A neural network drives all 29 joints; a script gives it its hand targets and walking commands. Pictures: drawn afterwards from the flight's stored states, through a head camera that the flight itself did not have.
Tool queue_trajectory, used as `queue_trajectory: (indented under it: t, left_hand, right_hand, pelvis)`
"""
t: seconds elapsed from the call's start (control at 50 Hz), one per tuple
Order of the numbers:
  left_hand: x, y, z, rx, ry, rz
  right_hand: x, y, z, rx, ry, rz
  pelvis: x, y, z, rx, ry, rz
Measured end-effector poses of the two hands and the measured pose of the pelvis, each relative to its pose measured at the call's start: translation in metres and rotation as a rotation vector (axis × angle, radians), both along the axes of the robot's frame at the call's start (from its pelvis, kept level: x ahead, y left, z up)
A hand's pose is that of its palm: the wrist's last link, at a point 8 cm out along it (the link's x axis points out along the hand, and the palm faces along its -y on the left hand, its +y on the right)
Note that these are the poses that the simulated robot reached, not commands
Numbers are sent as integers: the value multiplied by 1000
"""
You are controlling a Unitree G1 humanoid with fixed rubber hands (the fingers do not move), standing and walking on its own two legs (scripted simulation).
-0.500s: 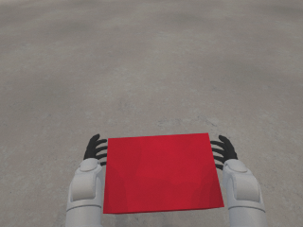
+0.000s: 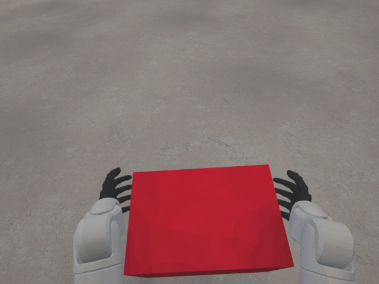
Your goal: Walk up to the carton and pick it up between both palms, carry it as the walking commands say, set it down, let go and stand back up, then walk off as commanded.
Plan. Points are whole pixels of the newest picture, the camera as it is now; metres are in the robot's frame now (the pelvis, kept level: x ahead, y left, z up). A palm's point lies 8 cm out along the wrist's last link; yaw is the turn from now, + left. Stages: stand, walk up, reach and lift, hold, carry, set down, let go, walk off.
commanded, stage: carry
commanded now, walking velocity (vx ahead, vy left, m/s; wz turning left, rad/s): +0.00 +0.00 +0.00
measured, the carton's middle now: (203, 224) +0.28 -0.02 -0.01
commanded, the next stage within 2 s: none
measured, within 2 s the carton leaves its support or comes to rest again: neither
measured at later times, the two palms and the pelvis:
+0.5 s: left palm (82, 249) +0.20 +0.20 +0.08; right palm (291, 242) +0.20 -0.16 +0.07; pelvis -0.06 +0.02 -0.01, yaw +1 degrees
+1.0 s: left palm (66, 231) +0.24 +0.24 +0.07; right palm (254, 217) +0.25 -0.11 +0.06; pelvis -0.02 +0.07 -0.01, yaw +2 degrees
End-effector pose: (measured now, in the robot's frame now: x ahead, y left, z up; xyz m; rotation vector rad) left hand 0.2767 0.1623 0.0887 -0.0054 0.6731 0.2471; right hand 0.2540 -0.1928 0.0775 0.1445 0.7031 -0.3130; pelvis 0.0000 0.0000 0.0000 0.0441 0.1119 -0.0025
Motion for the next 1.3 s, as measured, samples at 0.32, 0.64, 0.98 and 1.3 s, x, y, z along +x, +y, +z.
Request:
queue_trajectory:
  t: [0.32,0.64,0.98,1.3]
  left_hand:
    - [-69,26,-3,-38,4,61]
    - [-75,45,-12,-24,44,60]
    - [-36,81,-21,-11,38,77]
    - [-20,89,-37,-15,36,82]
  right_hand:
    - [-51,25,7,-36,4,56]
    - [-54,44,-1,-57,43,81]
    - [-6,80,-12,-65,35,115]
    - [7,88,-31,-47,32,99]
  pelvis:
    - [-43,9,-3,-26,-67,13]
    - [-61,35,-4,-31,-64,12]
    - [-25,65,-14,-60,-58,33]
    - [-12,68,-20,-67,-46,47]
